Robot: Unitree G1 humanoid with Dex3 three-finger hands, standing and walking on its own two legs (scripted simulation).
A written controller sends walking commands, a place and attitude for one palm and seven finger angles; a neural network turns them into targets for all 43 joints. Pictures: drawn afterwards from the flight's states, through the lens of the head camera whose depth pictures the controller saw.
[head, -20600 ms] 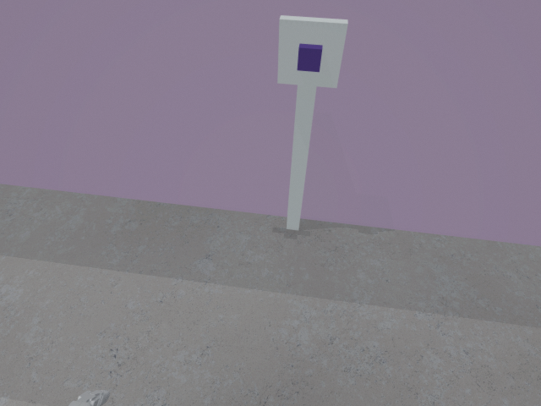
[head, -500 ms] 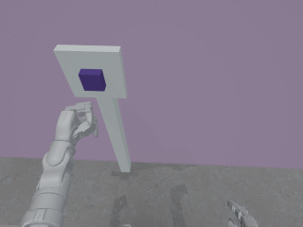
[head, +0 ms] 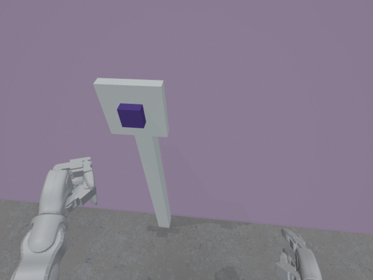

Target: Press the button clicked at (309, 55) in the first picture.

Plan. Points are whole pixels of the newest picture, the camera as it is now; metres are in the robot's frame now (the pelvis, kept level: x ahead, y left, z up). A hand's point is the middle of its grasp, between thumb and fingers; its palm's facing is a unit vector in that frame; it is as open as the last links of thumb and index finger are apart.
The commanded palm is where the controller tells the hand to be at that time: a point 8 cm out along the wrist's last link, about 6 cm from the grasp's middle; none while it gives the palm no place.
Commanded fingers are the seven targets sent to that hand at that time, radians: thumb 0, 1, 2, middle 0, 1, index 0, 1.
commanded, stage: draw the hand back to the body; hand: left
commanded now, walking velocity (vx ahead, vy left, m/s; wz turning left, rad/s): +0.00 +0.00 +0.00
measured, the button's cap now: (132, 115) +0.51 +0.19 +0.08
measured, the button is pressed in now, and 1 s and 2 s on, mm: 0 0 0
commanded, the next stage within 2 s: step back with the hand held close in 0.82 s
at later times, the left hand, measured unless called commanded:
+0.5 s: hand (46, 198) +0.21 +0.25 +0.16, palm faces +0.36 -0.86 -0.37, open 3.1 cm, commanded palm +0.15 +0.29 +0.18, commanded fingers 0.00 0.90 0.90 -1.30 -1.50 -1.30 -1.50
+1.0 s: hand (31, 202) +0.19 +0.25 +0.17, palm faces +0.39 -0.84 -0.38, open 3.1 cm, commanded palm +0.14 +0.29 +0.18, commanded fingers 0.00 0.90 0.90 -1.30 -1.50 -1.30 -1.50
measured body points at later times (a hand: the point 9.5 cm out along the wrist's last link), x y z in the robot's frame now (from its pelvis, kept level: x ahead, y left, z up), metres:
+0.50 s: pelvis +0.02 +0.01 +0.01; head +0.00 -0.01 +0.46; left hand +0.18 +0.29 +0.18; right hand +0.21 -0.21 -0.07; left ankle +0.04 +0.10 -0.73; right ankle -0.02 -0.09 -0.73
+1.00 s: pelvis +0.01 +0.01 +0.01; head -0.01 +0.00 +0.46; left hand +0.16 +0.30 +0.19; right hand +0.20 -0.20 -0.07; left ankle +0.04 +0.10 -0.73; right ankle -0.02 -0.09 -0.73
